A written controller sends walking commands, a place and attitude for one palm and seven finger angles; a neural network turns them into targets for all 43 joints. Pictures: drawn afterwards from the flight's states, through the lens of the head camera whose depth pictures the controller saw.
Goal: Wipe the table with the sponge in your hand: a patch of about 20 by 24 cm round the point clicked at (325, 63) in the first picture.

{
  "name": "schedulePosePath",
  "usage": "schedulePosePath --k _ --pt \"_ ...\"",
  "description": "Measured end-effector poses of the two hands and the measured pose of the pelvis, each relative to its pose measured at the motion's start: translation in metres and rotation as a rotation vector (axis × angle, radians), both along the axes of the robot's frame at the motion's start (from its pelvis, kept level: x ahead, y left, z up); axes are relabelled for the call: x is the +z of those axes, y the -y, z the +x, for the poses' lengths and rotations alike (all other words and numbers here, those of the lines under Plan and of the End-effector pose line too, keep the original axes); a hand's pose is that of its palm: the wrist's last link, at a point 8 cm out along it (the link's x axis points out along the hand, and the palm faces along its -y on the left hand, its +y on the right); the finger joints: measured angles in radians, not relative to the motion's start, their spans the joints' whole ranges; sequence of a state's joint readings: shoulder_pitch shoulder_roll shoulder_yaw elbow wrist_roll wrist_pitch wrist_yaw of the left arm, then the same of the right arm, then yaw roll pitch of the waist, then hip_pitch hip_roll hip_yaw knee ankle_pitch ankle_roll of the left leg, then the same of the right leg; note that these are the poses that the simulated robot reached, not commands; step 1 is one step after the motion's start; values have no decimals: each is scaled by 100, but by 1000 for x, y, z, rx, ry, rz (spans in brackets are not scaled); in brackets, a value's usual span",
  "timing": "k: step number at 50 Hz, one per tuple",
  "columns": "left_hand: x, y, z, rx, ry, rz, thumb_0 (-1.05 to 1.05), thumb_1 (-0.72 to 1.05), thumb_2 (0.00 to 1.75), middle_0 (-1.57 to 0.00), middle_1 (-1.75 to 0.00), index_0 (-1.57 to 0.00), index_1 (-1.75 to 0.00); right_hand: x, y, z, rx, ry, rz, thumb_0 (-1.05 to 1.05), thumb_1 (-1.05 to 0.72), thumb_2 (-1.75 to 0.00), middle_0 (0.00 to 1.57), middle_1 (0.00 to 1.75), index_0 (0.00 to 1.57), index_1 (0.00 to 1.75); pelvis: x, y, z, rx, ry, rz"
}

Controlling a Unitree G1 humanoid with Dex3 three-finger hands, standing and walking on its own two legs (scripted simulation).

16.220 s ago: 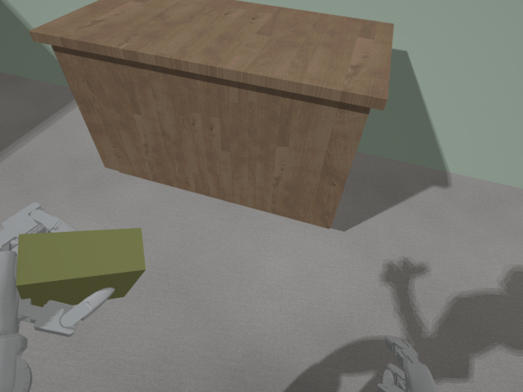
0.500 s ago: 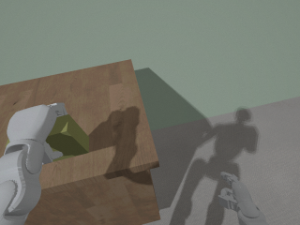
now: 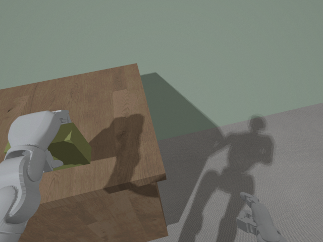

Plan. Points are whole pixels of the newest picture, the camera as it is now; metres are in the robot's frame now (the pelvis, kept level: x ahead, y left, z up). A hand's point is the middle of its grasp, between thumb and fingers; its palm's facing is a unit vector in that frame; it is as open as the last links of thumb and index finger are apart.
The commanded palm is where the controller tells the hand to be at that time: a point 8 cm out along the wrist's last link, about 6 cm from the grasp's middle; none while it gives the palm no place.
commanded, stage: move the sponge above the wiping area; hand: left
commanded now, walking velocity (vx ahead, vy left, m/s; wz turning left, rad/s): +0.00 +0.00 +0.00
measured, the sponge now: (56, 153) +0.25 +0.30 +0.12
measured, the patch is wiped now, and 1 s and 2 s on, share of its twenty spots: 0.00 0.00 0.00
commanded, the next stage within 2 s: none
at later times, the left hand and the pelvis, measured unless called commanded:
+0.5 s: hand (48, 140) +0.26 +0.32 +0.15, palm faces +0.10 +0.00 -0.99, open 9.3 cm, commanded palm +0.22 +0.32 +0.22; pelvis +0.01 +0.01 +0.00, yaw +1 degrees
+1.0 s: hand (46, 142) +0.27 +0.33 +0.14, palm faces +0.08 +0.01 -1.00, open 9.3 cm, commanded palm +0.23 +0.33 +0.20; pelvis +0.00 +0.02 +0.00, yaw +1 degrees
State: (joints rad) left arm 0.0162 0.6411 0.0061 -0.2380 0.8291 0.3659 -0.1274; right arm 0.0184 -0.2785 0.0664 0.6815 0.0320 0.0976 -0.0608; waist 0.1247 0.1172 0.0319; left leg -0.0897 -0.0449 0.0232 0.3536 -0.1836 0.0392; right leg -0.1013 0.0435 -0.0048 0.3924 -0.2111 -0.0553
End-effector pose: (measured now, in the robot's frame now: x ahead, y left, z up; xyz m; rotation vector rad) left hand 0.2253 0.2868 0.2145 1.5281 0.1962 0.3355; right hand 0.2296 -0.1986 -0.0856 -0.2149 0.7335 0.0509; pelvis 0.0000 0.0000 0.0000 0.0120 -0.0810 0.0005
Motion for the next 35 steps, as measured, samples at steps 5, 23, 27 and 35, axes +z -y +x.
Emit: schedulePosePath --k 5,23,27,35 --pt "4 -19 2 90 17 7 0 -44 104 -82 -140 -82 -140 -4 4 -3 -11 -23 4 1 -91 -90 20 30 20 30 0 0 2 -1 -4 -1" --pt "-15 -17 9 -7 -21 -1 0 -44 104 -82 -140 -82 -140 -1 2 2 -20 -20 -38 1 -91 -90 20 30 20 30 1 -6 7 13 -9 -7" --pt "-5 -28 10 51 26 15 0 -44 104 -82 -140 -82 -140 -2 -4 4 -14 -28 -16 1 -91 -90 20 30 20 30 1 -9 9 7 -12 -7" --pt "-17 -44 3 160 -66 -30 0 -43 104 -81 -140 -82 -140 -4 -12 8 -9 -33 2 1 -91 -90 20 30 20 30 1 -16 8 17 -21 -9"
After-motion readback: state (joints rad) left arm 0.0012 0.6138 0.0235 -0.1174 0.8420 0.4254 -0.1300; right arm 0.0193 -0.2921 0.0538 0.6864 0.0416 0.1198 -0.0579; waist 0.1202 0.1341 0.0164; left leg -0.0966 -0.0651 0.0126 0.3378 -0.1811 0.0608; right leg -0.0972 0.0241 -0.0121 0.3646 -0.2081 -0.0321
